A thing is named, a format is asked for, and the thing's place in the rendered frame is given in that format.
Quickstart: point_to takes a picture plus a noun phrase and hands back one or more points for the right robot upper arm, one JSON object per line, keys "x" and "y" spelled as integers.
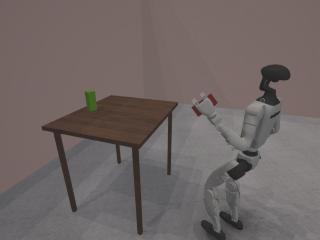
{"x": 276, "y": 126}

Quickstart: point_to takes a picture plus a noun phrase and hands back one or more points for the left robot upper arm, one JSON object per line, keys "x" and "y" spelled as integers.
{"x": 253, "y": 114}

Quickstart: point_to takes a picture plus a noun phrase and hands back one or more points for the right robot thigh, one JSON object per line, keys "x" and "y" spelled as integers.
{"x": 233, "y": 185}

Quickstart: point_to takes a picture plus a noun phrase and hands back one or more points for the table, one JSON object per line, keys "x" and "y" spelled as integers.
{"x": 120, "y": 120}

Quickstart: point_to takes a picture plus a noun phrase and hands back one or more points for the left robot forearm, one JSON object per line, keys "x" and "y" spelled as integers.
{"x": 230, "y": 136}

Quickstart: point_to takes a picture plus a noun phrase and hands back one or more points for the sponge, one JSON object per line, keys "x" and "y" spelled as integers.
{"x": 212, "y": 100}

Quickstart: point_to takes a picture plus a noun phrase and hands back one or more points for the robot left hand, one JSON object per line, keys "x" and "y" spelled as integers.
{"x": 206, "y": 107}

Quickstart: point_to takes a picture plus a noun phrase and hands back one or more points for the right robot foot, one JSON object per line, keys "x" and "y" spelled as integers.
{"x": 227, "y": 217}

